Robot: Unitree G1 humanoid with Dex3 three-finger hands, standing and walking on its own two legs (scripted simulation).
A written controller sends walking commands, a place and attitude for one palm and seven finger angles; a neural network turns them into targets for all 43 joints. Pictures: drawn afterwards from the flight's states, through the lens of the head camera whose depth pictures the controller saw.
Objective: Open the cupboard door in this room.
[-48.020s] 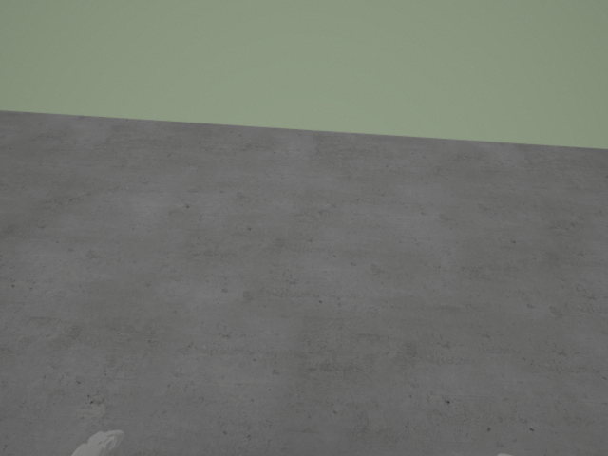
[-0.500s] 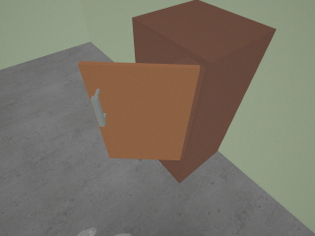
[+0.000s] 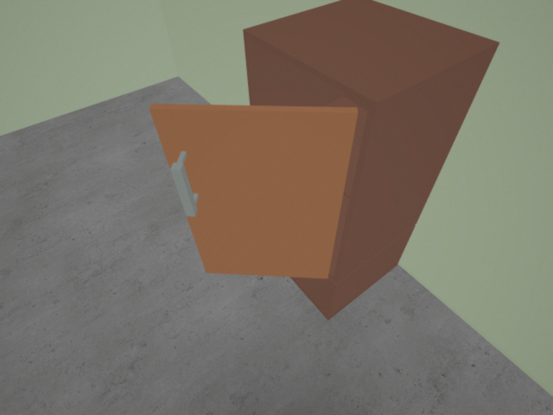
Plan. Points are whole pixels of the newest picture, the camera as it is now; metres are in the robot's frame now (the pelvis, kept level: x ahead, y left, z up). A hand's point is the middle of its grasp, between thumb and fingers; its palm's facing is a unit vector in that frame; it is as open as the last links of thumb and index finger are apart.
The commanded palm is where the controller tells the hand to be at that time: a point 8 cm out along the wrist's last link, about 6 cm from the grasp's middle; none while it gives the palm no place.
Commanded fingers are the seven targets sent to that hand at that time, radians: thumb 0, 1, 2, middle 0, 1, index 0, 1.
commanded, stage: come to a stop and stand still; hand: left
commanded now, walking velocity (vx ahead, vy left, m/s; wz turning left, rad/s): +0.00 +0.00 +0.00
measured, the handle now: (187, 184) +0.56 +0.25 -0.03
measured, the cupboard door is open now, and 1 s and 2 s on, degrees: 49 49 49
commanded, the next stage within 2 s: look again from close up in 0.28 s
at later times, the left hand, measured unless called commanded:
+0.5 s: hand out of the picture -0.01 +0.17 -0.18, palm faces -0.02 -0.99 -0.15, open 7.3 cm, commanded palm none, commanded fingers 0.00 0.90 0.90 -0.20 -0.30 -0.20 -0.30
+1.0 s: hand out of the picture -0.08 +0.23 -0.18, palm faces +0.06 -0.98 -0.18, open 7.3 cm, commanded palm none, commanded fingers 0.00 0.90 0.90 -0.20 -0.30 -0.20 -0.30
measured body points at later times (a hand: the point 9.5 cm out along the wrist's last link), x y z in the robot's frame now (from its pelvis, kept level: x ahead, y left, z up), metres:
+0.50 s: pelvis +0.00 +0.01 +0.00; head +0.01 +0.02 +0.45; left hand -0.01 +0.22 -0.16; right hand -0.05 -0.20 -0.16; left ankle +0.07 +0.11 -0.73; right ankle -0.02 -0.09 -0.73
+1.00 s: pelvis -0.03 +0.06 +0.00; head -0.05 +0.08 +0.45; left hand -0.08 +0.28 -0.16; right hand +0.01 -0.18 -0.14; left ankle +0.07 +0.12 -0.73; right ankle -0.02 -0.09 -0.73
